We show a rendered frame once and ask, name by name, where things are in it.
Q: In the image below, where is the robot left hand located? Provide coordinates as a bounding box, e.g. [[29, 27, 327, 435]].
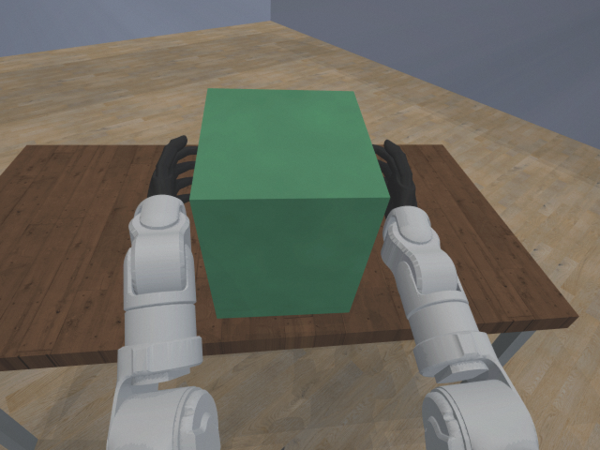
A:
[[147, 135, 198, 203]]

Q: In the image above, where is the table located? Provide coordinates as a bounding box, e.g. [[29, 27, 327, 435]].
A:
[[0, 144, 579, 450]]

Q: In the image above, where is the robot right upper arm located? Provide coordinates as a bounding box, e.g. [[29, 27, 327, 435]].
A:
[[422, 380, 539, 450]]

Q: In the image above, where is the right robot forearm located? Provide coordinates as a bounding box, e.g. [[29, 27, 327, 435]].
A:
[[381, 206, 539, 449]]

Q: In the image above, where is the carton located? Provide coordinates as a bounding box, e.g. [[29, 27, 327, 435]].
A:
[[189, 88, 391, 319]]

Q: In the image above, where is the robot right hand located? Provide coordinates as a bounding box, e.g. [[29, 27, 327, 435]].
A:
[[372, 140, 417, 219]]

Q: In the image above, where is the left robot forearm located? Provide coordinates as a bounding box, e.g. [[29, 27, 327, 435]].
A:
[[106, 195, 203, 450]]

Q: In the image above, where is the robot left upper arm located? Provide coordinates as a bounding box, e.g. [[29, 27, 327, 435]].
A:
[[108, 386, 220, 450]]

